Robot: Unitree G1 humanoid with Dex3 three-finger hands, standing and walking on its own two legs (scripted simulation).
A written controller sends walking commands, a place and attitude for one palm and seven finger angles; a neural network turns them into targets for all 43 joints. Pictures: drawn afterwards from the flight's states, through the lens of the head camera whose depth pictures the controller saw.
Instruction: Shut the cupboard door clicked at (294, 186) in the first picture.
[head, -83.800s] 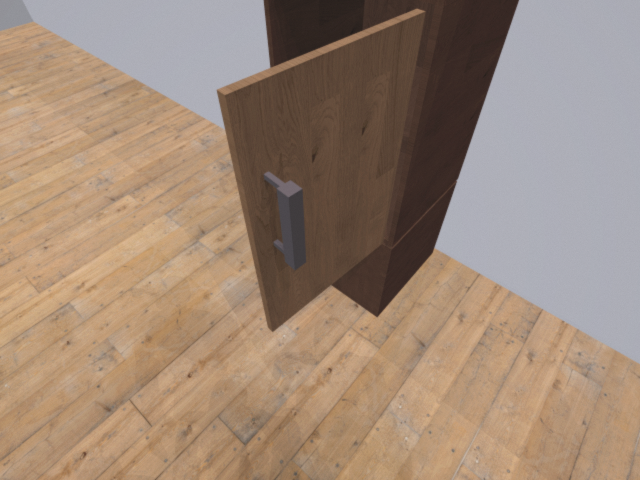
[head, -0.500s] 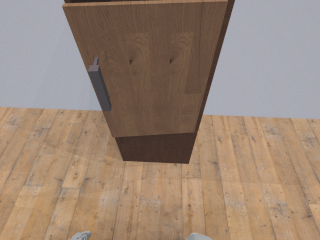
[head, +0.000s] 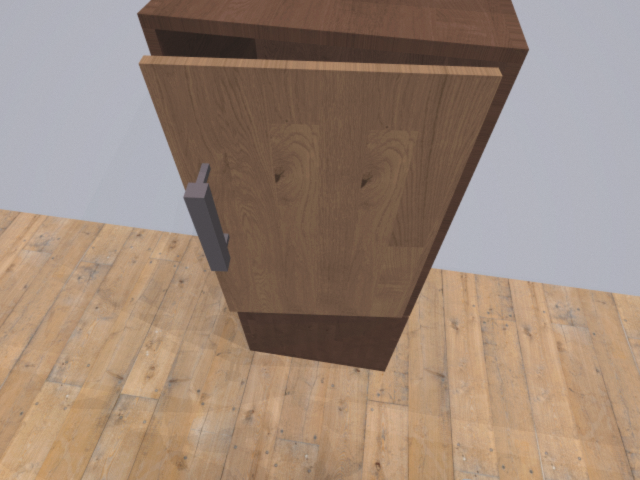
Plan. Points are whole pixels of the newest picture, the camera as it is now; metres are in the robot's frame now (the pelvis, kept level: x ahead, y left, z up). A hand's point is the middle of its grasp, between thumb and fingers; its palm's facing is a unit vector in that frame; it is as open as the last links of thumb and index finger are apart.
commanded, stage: come to a stop and stand still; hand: left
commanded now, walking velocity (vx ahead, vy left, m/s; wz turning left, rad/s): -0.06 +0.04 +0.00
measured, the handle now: (213, 220) +0.45 +0.21 +0.02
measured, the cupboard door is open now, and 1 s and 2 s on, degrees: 7 7 7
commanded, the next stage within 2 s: look again from close up in 0.72 s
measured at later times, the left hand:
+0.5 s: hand out of the picture +0.01 +0.20 -0.17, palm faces +0.01 -0.98 -0.18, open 7.3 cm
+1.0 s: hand out of the picture -0.06 +0.20 -0.17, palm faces +0.00 -0.98 -0.19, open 7.4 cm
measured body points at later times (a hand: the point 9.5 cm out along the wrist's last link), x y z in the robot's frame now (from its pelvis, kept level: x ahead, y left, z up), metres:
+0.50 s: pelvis -0.03 +0.02 +0.01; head -0.01 +0.04 +0.46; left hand +0.01 +0.25 -0.16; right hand -0.02 -0.21 -0.15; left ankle -0.02 +0.13 -0.74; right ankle -0.06 -0.10 -0.74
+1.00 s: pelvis -0.05 +0.04 +0.00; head -0.04 +0.03 +0.45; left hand -0.06 +0.25 -0.16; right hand -0.05 -0.18 -0.16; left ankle -0.02 +0.13 -0.74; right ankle -0.06 -0.10 -0.74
